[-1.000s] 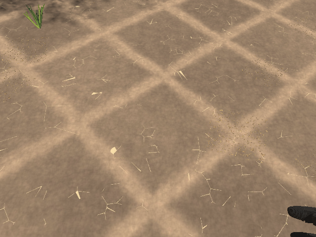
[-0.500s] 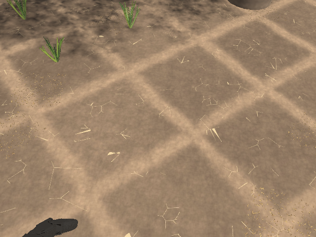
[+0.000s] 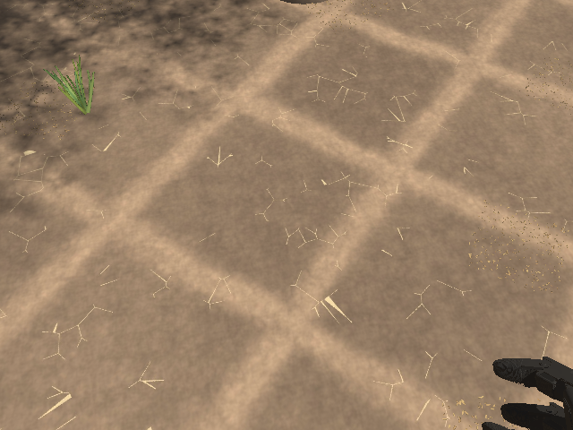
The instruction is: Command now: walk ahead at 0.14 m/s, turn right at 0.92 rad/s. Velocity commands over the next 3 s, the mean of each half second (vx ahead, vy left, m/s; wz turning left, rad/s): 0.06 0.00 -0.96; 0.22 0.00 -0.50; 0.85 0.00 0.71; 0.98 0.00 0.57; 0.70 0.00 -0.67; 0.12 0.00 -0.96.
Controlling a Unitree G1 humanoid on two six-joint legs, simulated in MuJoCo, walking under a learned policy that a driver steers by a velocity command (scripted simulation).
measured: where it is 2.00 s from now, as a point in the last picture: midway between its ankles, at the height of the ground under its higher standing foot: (409, 285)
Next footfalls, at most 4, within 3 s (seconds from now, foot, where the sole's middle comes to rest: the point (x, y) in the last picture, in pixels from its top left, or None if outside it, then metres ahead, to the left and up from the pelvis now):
0.06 left None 0.22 0.13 -0.77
0.52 right None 0.05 -0.10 -0.77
1.02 left None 0.24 0.06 -0.77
1.42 right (475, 420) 0.47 -0.34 -0.77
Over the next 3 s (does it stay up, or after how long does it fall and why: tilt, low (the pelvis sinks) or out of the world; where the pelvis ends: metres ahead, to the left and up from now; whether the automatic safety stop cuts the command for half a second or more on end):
stays up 1.43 -0.17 0.00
